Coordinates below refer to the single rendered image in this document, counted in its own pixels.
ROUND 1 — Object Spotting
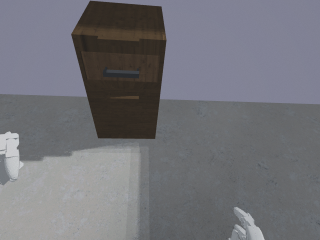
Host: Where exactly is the right robot hand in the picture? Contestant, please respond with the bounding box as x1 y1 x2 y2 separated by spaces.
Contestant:
228 207 265 240

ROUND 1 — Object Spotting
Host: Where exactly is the cabinet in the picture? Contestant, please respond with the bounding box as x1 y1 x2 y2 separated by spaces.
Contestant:
71 0 167 139

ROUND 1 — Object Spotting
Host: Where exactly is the left robot hand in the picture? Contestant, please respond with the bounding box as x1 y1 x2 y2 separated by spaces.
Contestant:
0 131 24 186

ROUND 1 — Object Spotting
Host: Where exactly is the drawer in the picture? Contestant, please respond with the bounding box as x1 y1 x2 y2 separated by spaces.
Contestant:
81 51 160 82

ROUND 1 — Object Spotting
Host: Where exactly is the handle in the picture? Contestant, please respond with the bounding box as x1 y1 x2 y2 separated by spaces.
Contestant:
102 67 139 79
97 36 140 47
107 95 139 103

